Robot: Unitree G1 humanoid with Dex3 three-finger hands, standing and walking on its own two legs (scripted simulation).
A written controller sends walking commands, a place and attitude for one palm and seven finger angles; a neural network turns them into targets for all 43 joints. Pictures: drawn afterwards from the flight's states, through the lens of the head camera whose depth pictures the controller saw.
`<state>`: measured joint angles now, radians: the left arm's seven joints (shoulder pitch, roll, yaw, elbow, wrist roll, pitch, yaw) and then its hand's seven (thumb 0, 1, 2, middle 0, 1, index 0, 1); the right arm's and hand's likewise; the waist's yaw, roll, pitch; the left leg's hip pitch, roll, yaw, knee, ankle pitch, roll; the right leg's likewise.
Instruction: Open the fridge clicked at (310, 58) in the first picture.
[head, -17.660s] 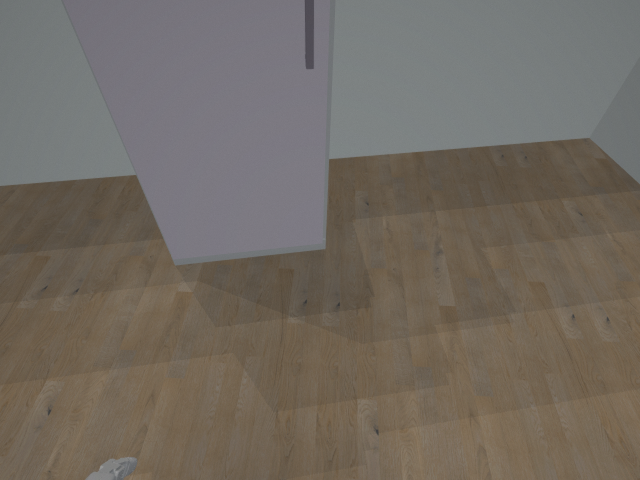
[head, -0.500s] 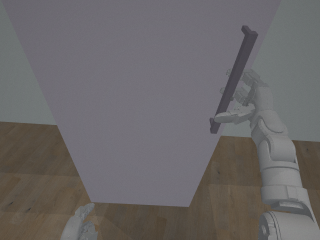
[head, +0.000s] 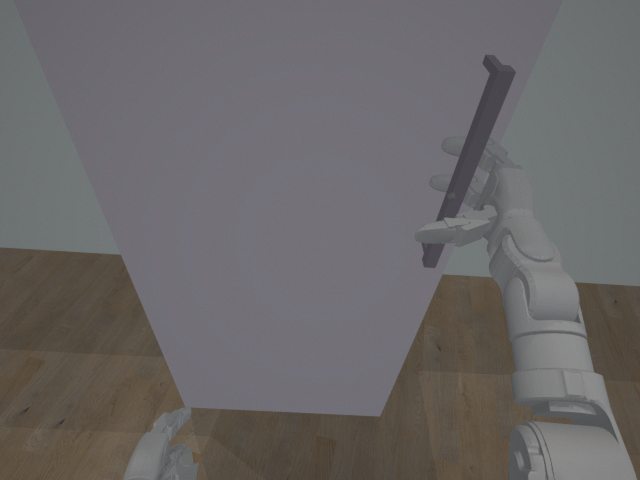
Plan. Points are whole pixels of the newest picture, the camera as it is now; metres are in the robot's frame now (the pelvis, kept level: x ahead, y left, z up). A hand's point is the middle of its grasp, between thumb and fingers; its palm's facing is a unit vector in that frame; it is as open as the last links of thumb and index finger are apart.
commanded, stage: slide the fingers in behind the handle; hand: right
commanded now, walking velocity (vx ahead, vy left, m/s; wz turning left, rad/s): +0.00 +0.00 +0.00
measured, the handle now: (455, 177) +0.46 -0.15 +0.19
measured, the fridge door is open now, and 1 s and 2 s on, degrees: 0 0 0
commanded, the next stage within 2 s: grip the handle and tug to test in 0.86 s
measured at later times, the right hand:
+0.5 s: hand (450, 197) +0.40 -0.12 +0.20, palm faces -0.02 +1.00 +0.01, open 14.0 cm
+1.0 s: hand (444, 192) +0.41 -0.12 +0.20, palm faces -0.02 +1.00 +0.01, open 13.9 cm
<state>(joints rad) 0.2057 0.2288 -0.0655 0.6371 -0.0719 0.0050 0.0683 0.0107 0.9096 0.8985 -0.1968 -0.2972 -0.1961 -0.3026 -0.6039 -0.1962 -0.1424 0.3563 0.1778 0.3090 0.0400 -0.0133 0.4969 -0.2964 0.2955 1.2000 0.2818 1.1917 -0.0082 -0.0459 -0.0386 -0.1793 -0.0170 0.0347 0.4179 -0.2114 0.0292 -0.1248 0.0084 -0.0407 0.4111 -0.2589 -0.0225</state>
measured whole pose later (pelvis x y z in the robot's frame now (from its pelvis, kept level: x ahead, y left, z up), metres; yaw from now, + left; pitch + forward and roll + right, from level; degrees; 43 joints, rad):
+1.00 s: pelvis +0.01 -0.01 +0.00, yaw +0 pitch -1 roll +0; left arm 0.21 0.22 -0.06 0.65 -0.06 0.01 0.07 0.01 0.91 0.90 -0.20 -0.30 -0.20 -0.30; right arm -0.64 -0.16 -0.10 0.38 0.17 0.31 0.00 -0.01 0.50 -0.30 0.30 1.20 0.30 1.20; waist -0.01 -0.04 -0.04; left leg -0.17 -0.01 0.03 0.39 -0.21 0.01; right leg -0.12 0.02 -0.04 0.40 -0.26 -0.04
